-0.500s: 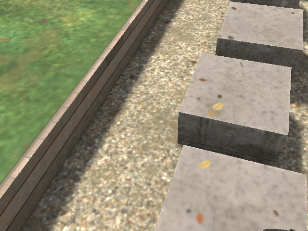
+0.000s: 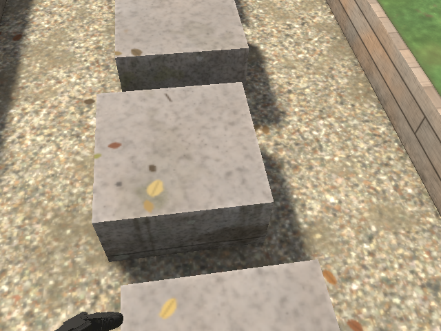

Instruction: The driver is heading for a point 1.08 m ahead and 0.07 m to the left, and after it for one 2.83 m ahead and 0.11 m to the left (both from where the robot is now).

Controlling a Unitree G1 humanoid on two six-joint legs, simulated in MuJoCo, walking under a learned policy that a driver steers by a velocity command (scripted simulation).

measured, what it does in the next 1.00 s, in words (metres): walks ahead: left foot, then right foot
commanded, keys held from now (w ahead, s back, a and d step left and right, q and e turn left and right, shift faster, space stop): w+e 0.22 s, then w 0.42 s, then w+q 0.36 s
